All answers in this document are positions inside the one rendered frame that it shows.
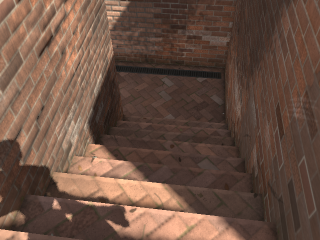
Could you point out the stairs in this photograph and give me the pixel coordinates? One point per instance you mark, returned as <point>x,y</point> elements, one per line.
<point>152,178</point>

